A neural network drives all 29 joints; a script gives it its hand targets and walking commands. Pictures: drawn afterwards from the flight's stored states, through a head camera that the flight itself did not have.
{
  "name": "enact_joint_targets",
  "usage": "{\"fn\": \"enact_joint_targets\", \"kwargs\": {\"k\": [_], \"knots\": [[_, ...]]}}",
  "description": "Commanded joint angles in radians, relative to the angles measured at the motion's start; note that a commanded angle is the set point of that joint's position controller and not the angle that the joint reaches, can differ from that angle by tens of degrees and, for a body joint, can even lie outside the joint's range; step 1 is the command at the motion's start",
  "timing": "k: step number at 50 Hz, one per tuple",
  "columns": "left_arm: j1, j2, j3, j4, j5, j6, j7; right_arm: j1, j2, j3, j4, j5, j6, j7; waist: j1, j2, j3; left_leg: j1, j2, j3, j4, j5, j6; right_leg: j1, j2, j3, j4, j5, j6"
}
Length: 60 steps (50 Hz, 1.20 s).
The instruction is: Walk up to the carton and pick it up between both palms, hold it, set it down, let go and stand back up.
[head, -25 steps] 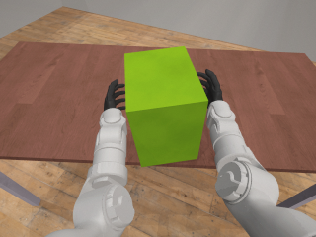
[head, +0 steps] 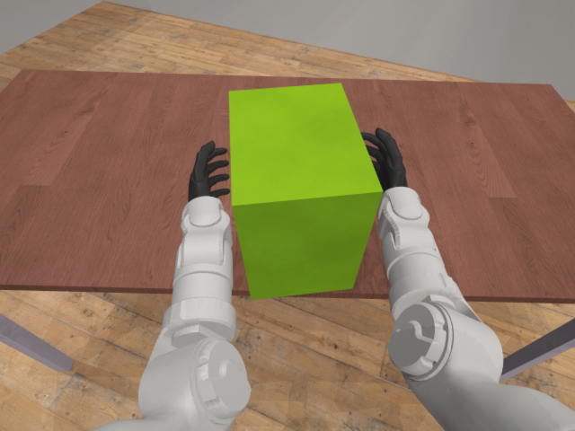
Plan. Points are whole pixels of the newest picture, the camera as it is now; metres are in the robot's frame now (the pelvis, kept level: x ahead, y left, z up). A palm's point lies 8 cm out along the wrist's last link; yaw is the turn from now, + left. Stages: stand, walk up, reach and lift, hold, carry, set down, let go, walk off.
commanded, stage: set down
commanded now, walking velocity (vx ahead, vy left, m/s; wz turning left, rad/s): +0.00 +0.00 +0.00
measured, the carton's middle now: (294, 195) +0.46 +0.00 +0.05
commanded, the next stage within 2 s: none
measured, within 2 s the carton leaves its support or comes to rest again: neither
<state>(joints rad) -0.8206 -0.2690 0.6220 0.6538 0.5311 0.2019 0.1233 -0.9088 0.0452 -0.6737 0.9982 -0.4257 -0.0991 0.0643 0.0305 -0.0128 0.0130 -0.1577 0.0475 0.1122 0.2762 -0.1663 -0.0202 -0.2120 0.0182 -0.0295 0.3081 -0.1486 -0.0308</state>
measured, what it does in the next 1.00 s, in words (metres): stands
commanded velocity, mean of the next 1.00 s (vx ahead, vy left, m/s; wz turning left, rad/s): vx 0.00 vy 0.00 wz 0.00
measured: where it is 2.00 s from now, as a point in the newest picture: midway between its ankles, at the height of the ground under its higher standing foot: outside the picture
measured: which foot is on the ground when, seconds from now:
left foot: down 0.00-1.00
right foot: down 0.00-1.00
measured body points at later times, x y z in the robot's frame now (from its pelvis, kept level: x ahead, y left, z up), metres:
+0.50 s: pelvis +0.00 +0.00 +0.00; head +0.05 +0.00 +0.45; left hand +0.42 +0.13 +0.10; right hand +0.44 -0.14 +0.10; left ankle -0.02 +0.13 -0.75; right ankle +0.00 -0.10 -0.75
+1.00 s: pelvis +0.00 +0.00 +0.00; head +0.05 +0.00 +0.44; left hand +0.43 +0.13 +0.08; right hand +0.46 -0.14 +0.09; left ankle -0.02 +0.13 -0.75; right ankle +0.00 -0.10 -0.75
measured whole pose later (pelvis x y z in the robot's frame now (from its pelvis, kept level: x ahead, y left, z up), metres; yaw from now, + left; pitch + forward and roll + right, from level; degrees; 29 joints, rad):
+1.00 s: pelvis +0.00 +0.00 +0.00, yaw -2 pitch +10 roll +0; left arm -0.85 -0.12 0.37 0.83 0.30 0.14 0.24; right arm -0.96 -0.11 -0.34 1.15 -0.14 -0.06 0.03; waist 0.06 -0.01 -0.06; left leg -0.32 0.07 0.14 0.34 -0.18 -0.02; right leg -0.36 0.03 -0.02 0.30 -0.11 -0.03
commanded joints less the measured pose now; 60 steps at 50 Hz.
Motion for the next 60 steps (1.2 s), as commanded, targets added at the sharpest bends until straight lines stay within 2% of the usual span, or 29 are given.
{"fn": "enact_joint_targets", "kwargs": {"k": [1,4,6,8,11,15,18,19,20,24,26,28,30,31,36,37,39,41,43,46,47,49,50,51,52,55,58,60], "knots": [[-0.396,-0.257,-0.182,0.002,-0.003,-0.008,-0.066,-0.416,0.338,0.202,0.013,-0.032,-0.009,0.131,0.025,-0.045,-0.395,0.121,-0.017,0.023,0.005,0.228,0.042,0.168,-0.004,-0.053,0.018,0.338,0.085],[-0.385,-0.276,-0.194,-0.011,0.004,-0.010,-0.064,-0.401,0.345,0.199,0.019,-0.032,-0.013,0.138,0.026,-0.013,-0.409,0.145,-0.015,0.023,0.019,0.275,0.030,0.155,-0.001,-0.061,0.021,0.350,0.078],[-0.358,-0.264,-0.170,-0.005,0.019,-0.008,-0.068,-0.386,0.342,0.213,0.023,-0.026,-0.010,0.139,0.037,-0.026,-0.381,0.139,-0.015,0.022,0.021,0.291,0.037,0.170,-0.001,-0.055,0.024,0.376,0.078],[-0.358,-0.267,-0.173,-0.012,0.012,-0.011,-0.070,-0.394,0.344,0.216,-0.008,-0.030,-0.014,0.139,0.036,-0.043,-0.396,0.102,-0.020,0.024,0.010,0.267,0.042,0.192,-0.005,-0.051,0.029,0.386,0.086],[-0.346,-0.256,-0.171,-0.017,0.006,-0.013,-0.072,-0.364,0.343,0.216,0.006,-0.035,-0.008,0.136,0.023,-0.060,-0.362,0.087,-0.019,0.025,0.001,0.234,0.053,0.206,-0.011,-0.043,0.028,0.396,0.092],[-0.332,-0.251,-0.162,-0.022,0.017,-0.022,-0.077,-0.361,0.356,0.232,-0.034,-0.033,-0.012,0.129,0.031,-0.050,-0.373,0.051,-0.027,0.032,-0.010,0.210,0.055,0.248,-0.017,-0.033,0.043,0.444,0.100],[-0.319,-0.253,-0.159,-0.014,0.021,-0.019,-0.083,-0.340,0.346,0.222,-0.025,-0.041,-0.005,0.129,0.025,-0.041,-0.341,0.047,-0.027,0.029,-0.013,0.213,0.052,0.237,-0.016,-0.035,0.038,0.429,0.096],[-0.317,-0.250,-0.155,-0.020,0.021,-0.022,-0.083,-0.335,0.353,0.232,-0.028,-0.036,-0.005,0.131,0.032,-0.046,-0.351,0.048,-0.027,0.029,-0.014,0.218,0.055,0.239,-0.014,-0.033,0.036,0.422,0.095],[-0.308,-0.252,-0.155,-0.015,0.024,-0.020,-0.084,-0.323,0.357,0.234,-0.022,-0.036,-0.001,0.131,0.023,-0.051,-0.333,0.056,-0.025,0.029,-0.010,0.232,0.056,0.239,-0.011,-0.033,0.038,0.446,0.095],[-0.303,-0.259,-0.155,-0.029,0.017,-0.022,-0.084,-0.313,0.352,0.235,-0.030,-0.035,-0.005,0.137,0.031,-0.054,-0.358,0.070,-0.021,0.028,-0.002,0.241,0.058,0.202,-0.009,-0.036,0.029,0.405,0.088],[-0.289,-0.269,-0.158,-0.033,0.029,-0.021,-0.082,-0.297,0.347,0.224,-0.013,-0.038,-0.006,0.138,0.027,-0.031,-0.344,0.099,-0.017,0.028,0.005,0.267,0.047,0.180,-0.003,-0.048,0.027,0.391,0.080],[-0.291,-0.250,-0.149,-0.035,0.029,-0.019,-0.081,-0.294,0.335,0.223,-0.020,-0.041,0.002,0.141,0.034,-0.044,-0.318,0.089,-0.021,0.028,0.001,0.253,0.055,0.174,-0.005,-0.042,0.019,0.361,0.081],[-0.275,-0.248,-0.156,-0.026,0.027,-0.015,-0.080,-0.279,0.317,0.214,-0.010,-0.042,0.010,0.141,0.021,-0.042,-0.301,0.091,-0.020,0.027,0.000,0.243,0.053,0.169,-0.006,-0.043,0.017,0.358,0.080],[-0.273,-0.246,-0.154,-0.033,0.023,-0.018,-0.081,-0.276,0.319,0.222,-0.021,-0.037,0.008,0.142,0.028,-0.046,-0.312,0.099,-0.018,0.024,0.002,0.255,0.053,0.165,-0.006,-0.043,0.020,0.364,0.081],[-0.267,-0.186,-0.128,-0.032,0.033,-0.026,-0.061,-0.268,0.252,0.207,-0.024,-0.027,0.011,0.128,0.035,-0.038,-0.311,0.099,-0.023,0.030,0.001,0.255,0.052,0.156,-0.002,-0.034,0.014,0.350,0.082],[-0.264,-0.153,-0.115,-0.027,0.032,-0.026,-0.054,-0.268,0.219,0.209,-0.037,-0.018,0.012,0.122,0.046,-0.046,-0.319,0.088,-0.025,0.033,-0.003,0.245,0.057,0.164,-0.004,-0.027,0.010,0.341,0.082],[-0.287,-0.083,-0.114,-0.039,0.005,-0.036,-0.032,-0.287,0.127,0.197,-0.056,0.003,0.009,0.099,0.037,-0.049,-0.345,0.074,-0.026,0.036,0.001,0.255,0.054,0.167,-0.003,-0.019,0.015,0.368,0.084],[-0.331,-0.048,-0.152,-0.041,-0.028,-0.061,-0.004,-0.322,0.079,0.234,-0.053,0.044,0.001,0.073,0.037,-0.031,-0.394,0.068,-0.024,0.032,0.014,0.279,0.045,0.166,0.002,-0.017,0.021,0.411,0.079],[-0.359,0.028,-0.197,-0.031,-0.069,-0.077,0.033,-0.330,-0.031,0.255,-0.016,0.101,0.002,0.051,0.036,0.000,-0.448,0.089,-0.017,0.022,0.031,0.305,0.024,0.126,0.013,-0.018,0.021,0.390,0.061],[-0.470,0.128,-0.329,-0.010,-0.215,-0.107,0.107,-0.439,-0.182,0.362,0.009,0.255,0.000,-0.007,0.038,0.028,-0.580,0.088,-0.001,0.003,0.090,0.358,0.004,0.030,0.037,-0.010,0.025,0.400,0.027],[-0.493,0.145,-0.365,0.015,-0.263,-0.113,0.125,-0.466,-0.207,0.400,0.028,0.304,0.007,-0.024,0.035,0.022,-0.596,0.065,0.000,-0.005,0.102,0.339,0.004,0.010,0.038,-0.001,0.023,0.388,0.020],[-0.527,0.174,-0.402,0.076,-0.324,-0.120,0.149,-0.504,-0.248,0.467,0.077,0.386,0.026,-0.046,0.057,0.013,-0.622,0.019,0.006,-0.017,0.116,0.306,0.002,-0.015,0.041,0.005,0.034,0.359,0.008],[-0.538,0.194,-0.412,0.114,-0.347,-0.124,0.155,-0.513,-0.277,0.484,0.104,0.416,0.034,-0.056,0.053,0.009,-0.634,-0.011,0.003,-0.022,0.123,0.283,-0.001,-0.013,0.037,0.014,0.039,0.357,0.007],[-0.550,0.215,-0.417,0.141,-0.377,-0.133,0.160,-0.542,-0.305,0.503,0.082,0.441,0.030,-0.066,0.062,-0.007,-0.687,-0.040,0.000,-0.021,0.131,0.260,-0.004,0.001,0.036,0.018,0.050,0.355,0.009],[-0.538,0.232,-0.420,0.207,-0.392,-0.137,0.161,-0.544,-0.322,0.536,0.122,0.475,0.039,-0.070,0.073,-0.008,-0.658,-0.073,-0.001,-0.026,0.132,0.251,-0.005,0.016,0.035,0.022,0.060,0.355,0.003],[-0.552,0.282,-0.441,0.299,-0.445,-0.164,0.154,-0.583,-0.393,0.577,0.161,0.528,0.035,-0.089,0.073,-0.054,-0.689,-0.132,0.002,-0.030,0.138,0.224,-0.010,0.025,0.038,0.027,0.077,0.337,0.004],[-0.572,0.325,-0.440,0.324,-0.468,-0.198,0.146,-0.598,-0.441,0.607,0.196,0.577,0.010,-0.100,0.076,-0.043,-0.742,-0.175,-0.003,-0.027,0.163,0.264,-0.029,0.062,0.038,0.034,0.114,0.416,0.009],[-0.572,0.342,-0.442,0.353,-0.482,-0.226,0.137,-0.609,-0.474,0.622,0.227,0.595,-0.010,-0.101,0.072,-0.059,-0.760,-0.205,-0.004,-0.026,0.171,0.292,-0.035,0.085,0.039,0.036,0.134,0.478,0.015]]}}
